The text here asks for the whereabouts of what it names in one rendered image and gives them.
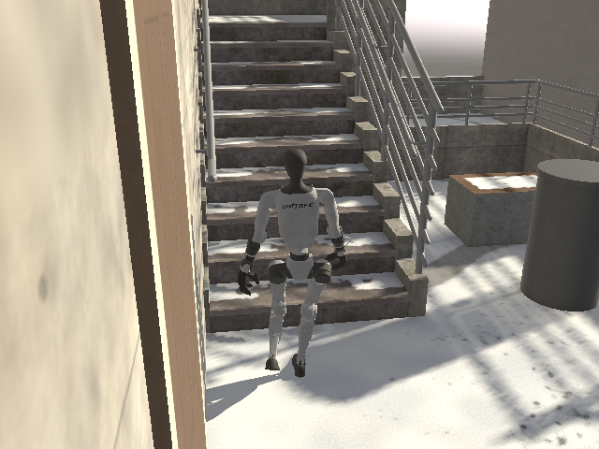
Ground stairs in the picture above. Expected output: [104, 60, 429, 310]
[200, 27, 409, 333]

